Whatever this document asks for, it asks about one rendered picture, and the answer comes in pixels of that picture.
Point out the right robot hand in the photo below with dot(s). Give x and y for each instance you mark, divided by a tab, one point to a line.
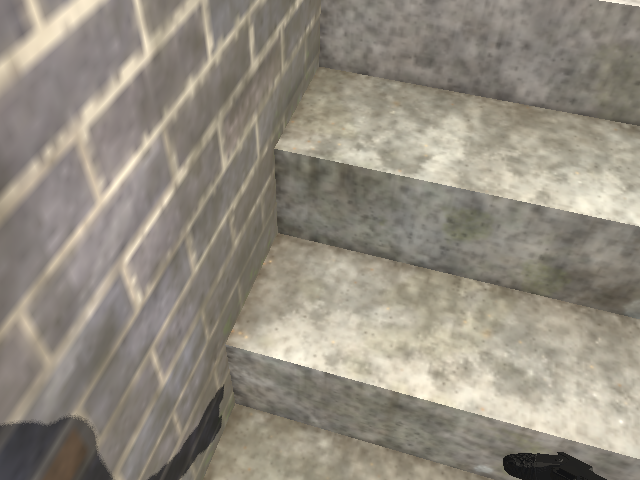
528	466

